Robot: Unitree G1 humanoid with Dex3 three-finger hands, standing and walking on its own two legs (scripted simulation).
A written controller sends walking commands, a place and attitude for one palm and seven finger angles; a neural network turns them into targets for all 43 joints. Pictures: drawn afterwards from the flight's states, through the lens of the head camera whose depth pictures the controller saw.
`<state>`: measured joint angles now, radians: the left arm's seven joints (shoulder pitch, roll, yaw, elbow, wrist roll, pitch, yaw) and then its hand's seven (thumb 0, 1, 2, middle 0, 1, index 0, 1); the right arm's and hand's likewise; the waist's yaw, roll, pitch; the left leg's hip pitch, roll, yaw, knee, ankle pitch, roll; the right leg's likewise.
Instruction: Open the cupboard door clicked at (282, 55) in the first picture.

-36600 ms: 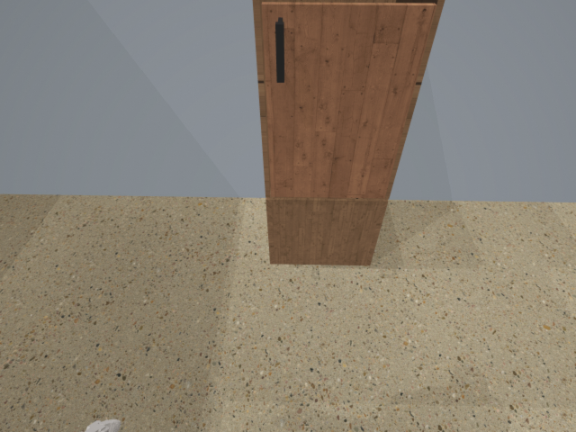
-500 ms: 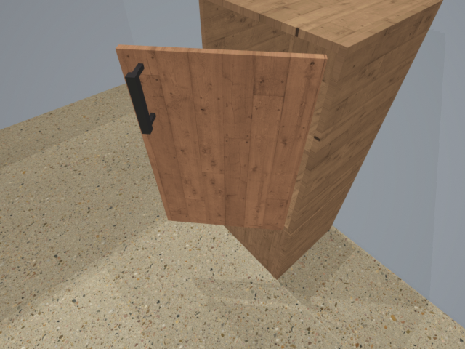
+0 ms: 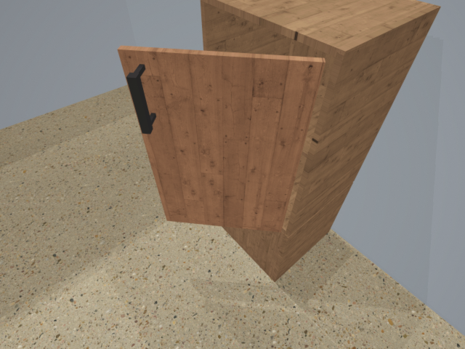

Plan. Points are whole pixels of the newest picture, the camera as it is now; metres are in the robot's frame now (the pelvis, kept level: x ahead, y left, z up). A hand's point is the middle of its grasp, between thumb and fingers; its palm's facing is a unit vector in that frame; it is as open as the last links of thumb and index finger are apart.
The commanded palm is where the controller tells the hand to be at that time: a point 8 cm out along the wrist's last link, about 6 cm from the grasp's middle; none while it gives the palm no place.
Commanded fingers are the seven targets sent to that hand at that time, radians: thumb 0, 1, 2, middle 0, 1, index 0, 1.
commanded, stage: look again from close up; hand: left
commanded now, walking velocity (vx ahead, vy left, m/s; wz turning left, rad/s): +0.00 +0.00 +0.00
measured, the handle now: (144, 100) +0.54 +0.23 +0.15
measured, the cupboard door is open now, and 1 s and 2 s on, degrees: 43 43 43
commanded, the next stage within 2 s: raise the hand with hooked fingers in 0.34 s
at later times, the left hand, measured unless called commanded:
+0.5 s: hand out of the picture +0.01 +0.18 -0.16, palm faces +0.14 -0.97 -0.20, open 7.3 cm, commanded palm +0.09 +0.22 -0.07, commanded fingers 0.00 0.81 0.86 -0.21 -0.36 -0.21 -0.36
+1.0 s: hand (91, 334) +0.14 +0.23 +0.00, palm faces +0.16 -0.98 -0.07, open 9.4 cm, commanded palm +0.14 +0.27 +0.01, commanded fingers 0.00 0.22 0.61 -0.25 -0.74 -0.25 -0.74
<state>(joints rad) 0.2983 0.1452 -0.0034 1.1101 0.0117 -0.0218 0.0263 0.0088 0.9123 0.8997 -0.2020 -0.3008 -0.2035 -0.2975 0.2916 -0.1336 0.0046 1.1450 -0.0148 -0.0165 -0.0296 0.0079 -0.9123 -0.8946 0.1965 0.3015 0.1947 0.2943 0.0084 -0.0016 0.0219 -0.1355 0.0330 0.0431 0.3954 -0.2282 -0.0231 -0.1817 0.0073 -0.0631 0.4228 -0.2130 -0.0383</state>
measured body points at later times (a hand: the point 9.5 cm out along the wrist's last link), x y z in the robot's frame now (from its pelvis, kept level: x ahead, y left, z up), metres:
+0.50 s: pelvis -0.01 +0.01 +0.00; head +0.01 +0.00 +0.45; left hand +0.01 +0.23 -0.14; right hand -0.01 -0.21 -0.16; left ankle -0.01 +0.13 -0.74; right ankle +0.01 -0.09 -0.74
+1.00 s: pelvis +0.00 +0.02 -0.06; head +0.02 +0.04 +0.39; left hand +0.13 +0.28 +0.00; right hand +0.24 -0.20 -0.07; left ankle -0.01 +0.13 -0.74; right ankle +0.01 -0.09 -0.74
